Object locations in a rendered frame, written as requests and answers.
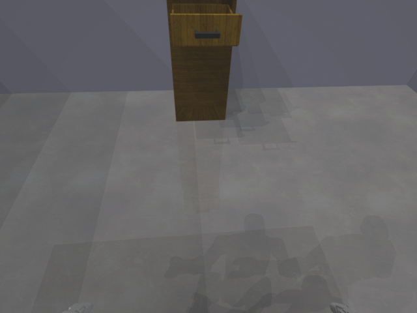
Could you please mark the handle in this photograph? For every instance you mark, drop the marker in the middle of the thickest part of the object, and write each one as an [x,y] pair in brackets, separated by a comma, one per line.
[207,34]

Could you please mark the cabinet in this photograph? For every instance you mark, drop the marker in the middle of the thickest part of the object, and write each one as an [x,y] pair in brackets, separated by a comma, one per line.
[200,73]

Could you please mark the drawer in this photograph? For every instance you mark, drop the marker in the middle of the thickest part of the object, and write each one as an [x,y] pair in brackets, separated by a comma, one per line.
[205,18]

